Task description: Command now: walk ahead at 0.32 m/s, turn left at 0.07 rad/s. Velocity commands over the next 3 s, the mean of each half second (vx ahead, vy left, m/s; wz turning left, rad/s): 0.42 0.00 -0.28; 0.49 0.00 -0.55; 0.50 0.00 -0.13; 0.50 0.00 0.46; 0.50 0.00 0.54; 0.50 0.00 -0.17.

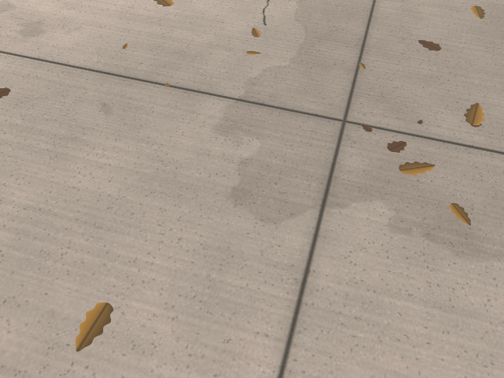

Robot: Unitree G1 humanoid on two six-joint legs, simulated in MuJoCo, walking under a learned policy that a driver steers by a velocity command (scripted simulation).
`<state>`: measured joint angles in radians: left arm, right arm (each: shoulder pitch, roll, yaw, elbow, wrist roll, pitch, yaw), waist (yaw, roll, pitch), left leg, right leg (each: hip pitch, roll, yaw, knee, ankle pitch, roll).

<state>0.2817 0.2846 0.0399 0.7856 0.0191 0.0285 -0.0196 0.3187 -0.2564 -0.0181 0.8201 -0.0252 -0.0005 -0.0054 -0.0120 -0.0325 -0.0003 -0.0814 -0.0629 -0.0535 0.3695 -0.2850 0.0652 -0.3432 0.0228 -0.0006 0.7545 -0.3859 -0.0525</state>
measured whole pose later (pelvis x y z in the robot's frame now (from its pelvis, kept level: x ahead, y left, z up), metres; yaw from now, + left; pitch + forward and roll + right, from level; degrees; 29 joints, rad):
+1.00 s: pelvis +0.52 -0.12 -0.12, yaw -29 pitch +1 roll +2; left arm 0.21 0.29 0.06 0.86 0.04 0.00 -0.03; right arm 0.33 -0.21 -0.03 0.89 -0.02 -0.11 0.00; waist 0.02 -0.07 0.06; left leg -0.17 -0.05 0.10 0.42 -0.27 0.06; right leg -0.62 -0.01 0.04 1.20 -0.27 -0.04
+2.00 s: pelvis +0.99 -0.36 -0.11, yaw -14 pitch +0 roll +0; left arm 0.17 0.25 0.03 0.84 0.04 -0.05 -0.01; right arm 0.30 -0.27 -0.07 0.93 0.00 -0.04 0.01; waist -0.01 -0.02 0.06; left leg -0.17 -0.14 -0.02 0.36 -0.18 0.14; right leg -0.57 -0.11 0.04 1.09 -0.28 0.02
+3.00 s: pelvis +1.48 -0.42 -0.11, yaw -6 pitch +1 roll +0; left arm 0.28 0.28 0.07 0.87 0.03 -0.01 -0.04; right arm 0.29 -0.23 -0.03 0.85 -0.02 -0.09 -0.01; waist 0.00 -0.04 0.02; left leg -0.14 -0.01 0.15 0.32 -0.20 0.05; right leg -0.55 -0.06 0.00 1.08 -0.25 -0.05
